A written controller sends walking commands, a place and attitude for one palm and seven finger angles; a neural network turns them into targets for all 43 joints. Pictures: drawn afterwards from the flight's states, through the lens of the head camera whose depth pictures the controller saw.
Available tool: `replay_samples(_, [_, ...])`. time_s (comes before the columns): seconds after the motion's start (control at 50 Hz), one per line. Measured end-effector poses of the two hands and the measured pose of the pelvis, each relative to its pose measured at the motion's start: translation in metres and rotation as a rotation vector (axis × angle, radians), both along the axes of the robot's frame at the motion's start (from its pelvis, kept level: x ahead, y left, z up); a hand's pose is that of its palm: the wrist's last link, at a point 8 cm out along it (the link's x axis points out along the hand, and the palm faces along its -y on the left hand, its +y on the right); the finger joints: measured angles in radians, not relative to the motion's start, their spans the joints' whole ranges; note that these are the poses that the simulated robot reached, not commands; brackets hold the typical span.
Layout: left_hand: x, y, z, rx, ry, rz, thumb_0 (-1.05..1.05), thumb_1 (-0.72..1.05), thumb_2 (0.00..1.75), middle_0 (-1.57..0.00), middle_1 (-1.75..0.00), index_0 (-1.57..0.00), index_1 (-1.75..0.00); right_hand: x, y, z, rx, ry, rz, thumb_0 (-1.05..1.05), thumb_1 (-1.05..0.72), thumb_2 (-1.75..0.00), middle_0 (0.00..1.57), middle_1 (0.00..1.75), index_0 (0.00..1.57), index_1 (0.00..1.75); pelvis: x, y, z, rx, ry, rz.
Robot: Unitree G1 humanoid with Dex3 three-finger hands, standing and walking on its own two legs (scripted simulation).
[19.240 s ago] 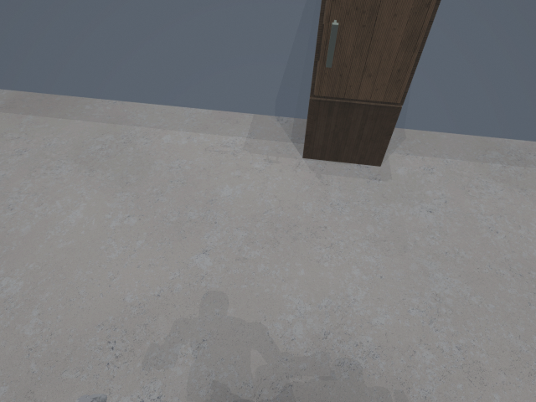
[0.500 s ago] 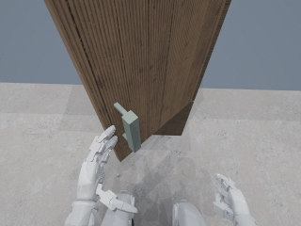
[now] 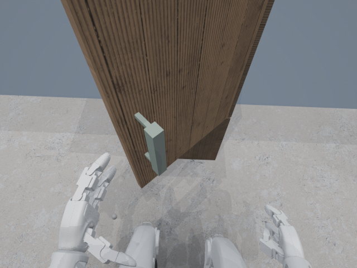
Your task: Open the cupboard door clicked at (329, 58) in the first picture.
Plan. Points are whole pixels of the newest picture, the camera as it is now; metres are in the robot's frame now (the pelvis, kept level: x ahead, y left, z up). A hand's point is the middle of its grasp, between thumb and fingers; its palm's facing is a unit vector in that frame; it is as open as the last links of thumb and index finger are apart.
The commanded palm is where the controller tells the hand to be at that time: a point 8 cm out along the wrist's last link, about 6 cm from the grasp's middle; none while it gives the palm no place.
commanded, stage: draw the hand back to the body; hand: left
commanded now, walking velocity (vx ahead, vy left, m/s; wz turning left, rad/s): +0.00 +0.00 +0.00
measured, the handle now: (150, 146) +0.36 +0.09 +0.06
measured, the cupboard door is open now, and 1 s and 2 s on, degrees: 45 45 45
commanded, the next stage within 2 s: step back with the hand held close in 1.52 s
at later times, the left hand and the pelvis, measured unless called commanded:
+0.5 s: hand (55, 202) +0.21 +0.19 +0.15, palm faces +0.06 -0.99 -0.15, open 16.0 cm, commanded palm +0.17 +0.25 +0.18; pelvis +0.02 +0.01 +0.08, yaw +1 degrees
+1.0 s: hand out of the picture +0.23 +0.26 +0.26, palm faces +0.38 -0.83 -0.40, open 10.8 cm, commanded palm +0.18 +0.31 +0.29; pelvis +0.05 +0.02 +0.14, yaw +0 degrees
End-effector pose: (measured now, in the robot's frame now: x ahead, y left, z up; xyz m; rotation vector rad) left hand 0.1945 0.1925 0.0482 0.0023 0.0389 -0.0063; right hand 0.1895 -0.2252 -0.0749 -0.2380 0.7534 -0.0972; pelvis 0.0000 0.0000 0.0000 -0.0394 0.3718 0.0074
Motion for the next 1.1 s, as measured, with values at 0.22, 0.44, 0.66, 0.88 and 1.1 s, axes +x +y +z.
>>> replay_samples(0.22, [-0.006, 0.020, 0.062, 0.044, 0.005, 0.036, -0.01, -0.50, 0.30, -0.15, -0.30, -0.15, -0.30, -0.009, 0.017, 0.038, 0.046, -0.005, -0.028, 0.01, -0.90, -0.90, 0.20, 0.30, 0.20, 0.30, 0.006, 0.006, 0.037, -0.004, -0.077, 0.010])
replay_samples(0.44, [-0.011, 0.044, 0.104, 0.056, -0.017, 0.038, -0.01, -0.48, 0.30, -0.15, -0.30, -0.15, -0.30, 0.000, 0.010, 0.083, 0.005, -0.068, -0.043, 0.01, -0.90, -0.90, 0.20, 0.30, 0.20, 0.30, 0.019, 0.012, 0.067, -0.008, -0.151, 0.019])
replay_samples(0.66, [-0.020, 0.072, 0.150, 0.343, 0.179, 0.225, -0.01, -0.22, 0.41, -0.17, -0.30, -0.17, -0.30, 0.017, 0.025, 0.120, 0.018, -0.107, -0.059, 0.01, -0.90, -0.90, 0.20, 0.30, 0.20, 0.30, 0.037, 0.020, 0.106, 0.015, -0.248, 0.003])
replay_samples(0.88, [-0.011, 0.096, 0.205, 0.396, 0.051, 0.367, 0.00, 0.15, 0.57, -0.18, -0.30, -0.18, -0.30, 0.033, 0.040, 0.139, 0.042, -0.134, 0.021, 0.01, -0.90, -0.90, 0.20, 0.30, 0.20, 0.30, 0.047, 0.022, 0.129, 0.028, -0.349, 0.006])
replay_samples(1.1, [-0.006, 0.115, 0.259, 0.455, -0.116, 0.437, 0.00, 0.53, 0.74, -0.20, -0.30, -0.20, -0.30, 0.040, 0.033, 0.151, 0.034, -0.145, 0.041, 0.01, -0.90, -0.90, 0.20, 0.30, 0.20, 0.30, 0.049, 0.018, 0.143, 0.032, -0.409, -0.005])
